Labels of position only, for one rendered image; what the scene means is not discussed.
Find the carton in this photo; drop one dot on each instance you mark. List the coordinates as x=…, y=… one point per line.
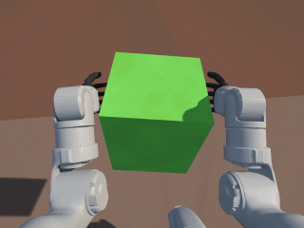
x=156, y=112

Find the robot right upper arm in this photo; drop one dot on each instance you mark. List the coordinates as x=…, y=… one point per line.
x=252, y=199

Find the robot left hand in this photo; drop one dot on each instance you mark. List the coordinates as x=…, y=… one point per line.
x=90, y=79

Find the robot left upper arm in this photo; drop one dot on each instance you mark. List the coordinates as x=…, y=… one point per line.
x=76, y=196

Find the left robot forearm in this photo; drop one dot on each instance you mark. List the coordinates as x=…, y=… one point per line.
x=73, y=119

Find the robot right thigh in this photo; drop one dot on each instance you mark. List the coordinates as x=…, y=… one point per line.
x=183, y=217

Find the right robot forearm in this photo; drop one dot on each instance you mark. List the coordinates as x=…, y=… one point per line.
x=244, y=112

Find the robot right hand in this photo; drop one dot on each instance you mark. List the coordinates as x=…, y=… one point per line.
x=221, y=82

